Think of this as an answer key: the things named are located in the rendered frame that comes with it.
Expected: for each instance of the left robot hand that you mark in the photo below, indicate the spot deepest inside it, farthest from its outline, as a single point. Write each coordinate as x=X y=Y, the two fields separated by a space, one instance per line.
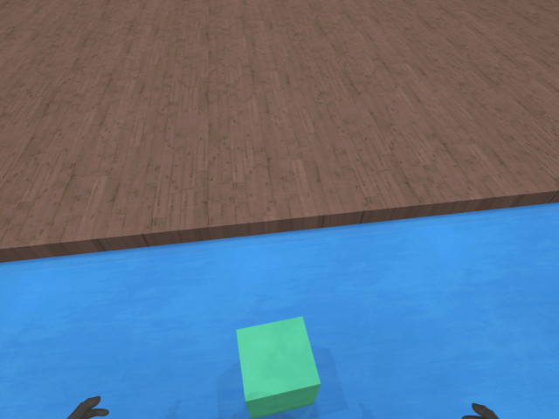
x=85 y=409

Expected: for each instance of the carton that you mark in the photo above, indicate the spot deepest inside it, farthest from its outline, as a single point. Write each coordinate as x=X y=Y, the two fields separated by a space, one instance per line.
x=278 y=368

